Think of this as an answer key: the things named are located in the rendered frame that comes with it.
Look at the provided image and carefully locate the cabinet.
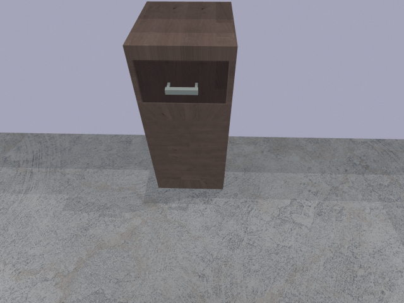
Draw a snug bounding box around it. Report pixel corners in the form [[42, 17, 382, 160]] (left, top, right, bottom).
[[123, 1, 238, 189]]

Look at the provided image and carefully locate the drawer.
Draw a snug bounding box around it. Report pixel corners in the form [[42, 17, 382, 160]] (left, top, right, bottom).
[[134, 60, 229, 104]]

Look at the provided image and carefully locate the handle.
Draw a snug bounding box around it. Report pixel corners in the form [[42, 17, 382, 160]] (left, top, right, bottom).
[[165, 83, 198, 95]]

